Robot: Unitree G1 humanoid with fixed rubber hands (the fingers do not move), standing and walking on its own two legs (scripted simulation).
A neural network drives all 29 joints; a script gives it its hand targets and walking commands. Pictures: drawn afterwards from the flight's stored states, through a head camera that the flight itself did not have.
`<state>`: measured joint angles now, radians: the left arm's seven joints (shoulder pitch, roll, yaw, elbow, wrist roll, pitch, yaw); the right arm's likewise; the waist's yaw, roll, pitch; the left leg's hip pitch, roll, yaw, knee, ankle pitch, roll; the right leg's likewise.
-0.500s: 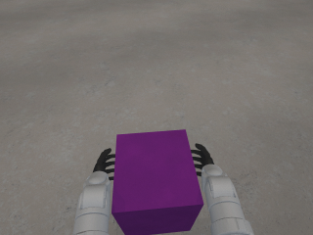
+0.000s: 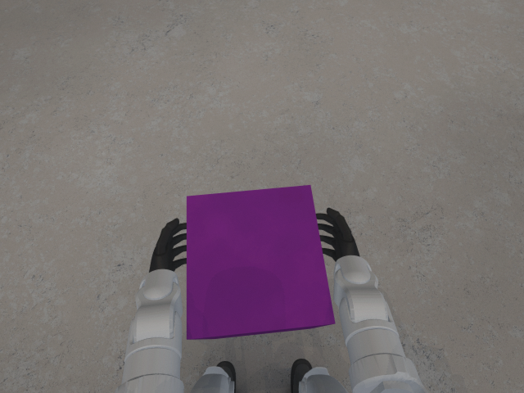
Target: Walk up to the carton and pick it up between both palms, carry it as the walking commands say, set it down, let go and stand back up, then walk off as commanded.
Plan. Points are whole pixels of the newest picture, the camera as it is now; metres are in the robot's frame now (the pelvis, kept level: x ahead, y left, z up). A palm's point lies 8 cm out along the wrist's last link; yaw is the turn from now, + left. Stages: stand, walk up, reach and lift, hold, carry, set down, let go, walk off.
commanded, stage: set down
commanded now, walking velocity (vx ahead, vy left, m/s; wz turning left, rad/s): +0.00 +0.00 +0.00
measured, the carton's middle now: (256, 271) +0.34 +0.03 -0.14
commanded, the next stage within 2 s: none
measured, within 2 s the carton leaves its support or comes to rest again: neither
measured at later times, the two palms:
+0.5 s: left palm (175, 263) +0.35 +0.18 -0.14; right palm (328, 251) +0.38 -0.10 -0.14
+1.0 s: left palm (182, 265) +0.37 +0.20 -0.24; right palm (314, 255) +0.40 -0.09 -0.24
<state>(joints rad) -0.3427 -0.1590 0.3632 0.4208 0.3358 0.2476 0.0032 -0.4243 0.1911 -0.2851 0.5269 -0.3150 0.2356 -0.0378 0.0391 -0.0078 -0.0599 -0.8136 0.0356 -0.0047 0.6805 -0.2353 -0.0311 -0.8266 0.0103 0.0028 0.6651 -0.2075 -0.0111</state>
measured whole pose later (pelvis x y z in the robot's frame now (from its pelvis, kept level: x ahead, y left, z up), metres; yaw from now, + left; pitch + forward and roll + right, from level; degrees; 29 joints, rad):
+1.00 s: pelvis -0.04 +0.00 -0.15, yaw -1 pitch +46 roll +0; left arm -0.67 -0.05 0.44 0.47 0.24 0.28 -0.03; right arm -0.75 0.20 -0.37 0.53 -0.29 0.26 -0.10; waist 0.05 -0.03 -0.26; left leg -1.76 0.03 -0.03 1.39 -0.44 -0.03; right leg -1.77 0.03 0.00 1.37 -0.40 -0.01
